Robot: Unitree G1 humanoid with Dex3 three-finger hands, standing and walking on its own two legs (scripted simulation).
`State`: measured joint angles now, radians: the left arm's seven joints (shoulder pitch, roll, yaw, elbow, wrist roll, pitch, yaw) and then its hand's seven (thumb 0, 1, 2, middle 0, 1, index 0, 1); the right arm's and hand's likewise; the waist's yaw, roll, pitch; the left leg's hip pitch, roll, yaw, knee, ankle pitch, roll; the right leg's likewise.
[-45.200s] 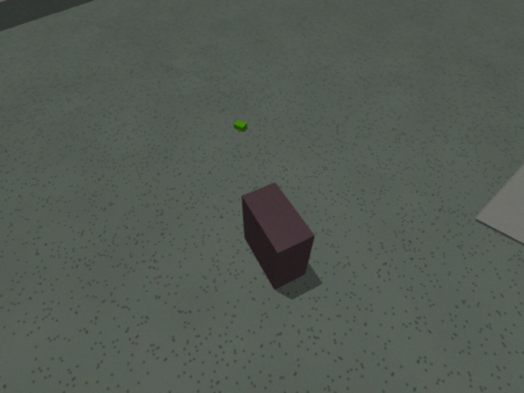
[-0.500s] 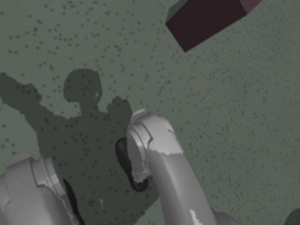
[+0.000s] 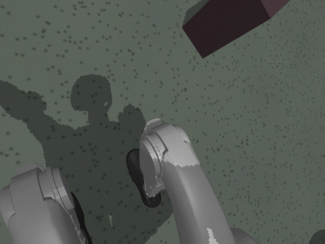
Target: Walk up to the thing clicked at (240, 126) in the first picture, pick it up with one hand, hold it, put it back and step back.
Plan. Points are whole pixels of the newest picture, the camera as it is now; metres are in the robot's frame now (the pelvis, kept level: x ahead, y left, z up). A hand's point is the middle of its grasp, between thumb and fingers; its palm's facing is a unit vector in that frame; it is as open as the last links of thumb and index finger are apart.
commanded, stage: approach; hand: left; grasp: from above
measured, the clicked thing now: out of the picture +0.49 +0.32 -0.32
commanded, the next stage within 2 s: rest palm in 0.22 s
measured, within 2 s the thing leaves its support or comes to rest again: neither
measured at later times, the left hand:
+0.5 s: hand out of the picture +0.48 +0.33 -0.20, palm faces -0.21 -0.36 -0.91, open 14.0 cm
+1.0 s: hand out of the picture +0.48 +0.31 -0.26, palm faces -0.20 -0.38 -0.90, open 14.3 cm
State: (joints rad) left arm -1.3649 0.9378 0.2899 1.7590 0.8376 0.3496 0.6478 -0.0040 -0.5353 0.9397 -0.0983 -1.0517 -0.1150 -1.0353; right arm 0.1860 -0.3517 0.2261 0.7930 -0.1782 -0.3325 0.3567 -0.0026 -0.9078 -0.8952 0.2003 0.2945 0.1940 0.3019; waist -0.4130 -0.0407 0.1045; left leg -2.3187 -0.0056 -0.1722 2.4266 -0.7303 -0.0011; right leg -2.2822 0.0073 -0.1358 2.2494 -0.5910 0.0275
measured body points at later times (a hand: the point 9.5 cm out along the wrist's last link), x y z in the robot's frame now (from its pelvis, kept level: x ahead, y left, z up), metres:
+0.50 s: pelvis +0.00 +0.00 +0.00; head +0.29 +0.08 +0.33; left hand +0.49 +0.34 -0.15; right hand -0.02 -0.25 -0.06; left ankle +0.06 +0.12 -0.30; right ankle +0.12 -0.12 -0.30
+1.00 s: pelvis +0.00 +0.00 +0.00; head +0.32 +0.09 +0.29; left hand +0.49 +0.33 -0.21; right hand -0.02 -0.23 -0.04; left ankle +0.06 +0.12 -0.30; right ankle +0.12 -0.12 -0.30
